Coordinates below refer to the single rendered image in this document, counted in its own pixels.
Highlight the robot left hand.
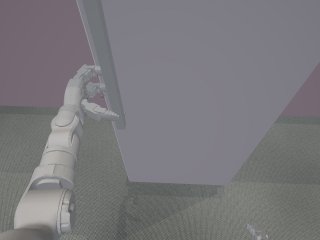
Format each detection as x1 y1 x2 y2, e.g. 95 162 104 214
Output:
63 64 119 121

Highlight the robot right hand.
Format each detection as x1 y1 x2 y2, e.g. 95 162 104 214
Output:
246 223 268 240

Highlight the robot left forearm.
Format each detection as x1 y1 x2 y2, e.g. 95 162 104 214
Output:
14 105 85 229

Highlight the handle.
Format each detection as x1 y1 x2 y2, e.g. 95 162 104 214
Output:
82 0 126 130

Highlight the left robot upper arm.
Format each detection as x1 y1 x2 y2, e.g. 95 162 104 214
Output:
0 188 76 240

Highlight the fridge door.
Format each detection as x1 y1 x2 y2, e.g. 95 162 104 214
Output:
77 0 320 186

